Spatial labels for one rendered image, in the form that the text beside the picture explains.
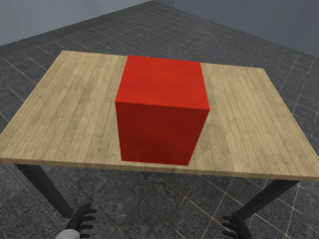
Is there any carton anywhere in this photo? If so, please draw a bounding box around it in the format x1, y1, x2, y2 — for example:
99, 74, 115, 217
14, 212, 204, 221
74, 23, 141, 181
115, 55, 210, 166

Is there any robot right hand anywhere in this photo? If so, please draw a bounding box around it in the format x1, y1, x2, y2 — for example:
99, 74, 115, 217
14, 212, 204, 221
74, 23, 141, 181
221, 212, 253, 239

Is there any robot left forearm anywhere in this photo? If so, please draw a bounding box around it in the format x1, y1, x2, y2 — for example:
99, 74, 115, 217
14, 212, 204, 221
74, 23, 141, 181
55, 229, 80, 239

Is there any table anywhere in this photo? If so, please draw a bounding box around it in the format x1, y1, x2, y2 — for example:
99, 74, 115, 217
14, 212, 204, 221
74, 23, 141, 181
0, 50, 319, 226

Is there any robot left hand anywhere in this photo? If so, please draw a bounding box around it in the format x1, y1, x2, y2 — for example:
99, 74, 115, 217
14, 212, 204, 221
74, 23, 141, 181
65, 202, 97, 239

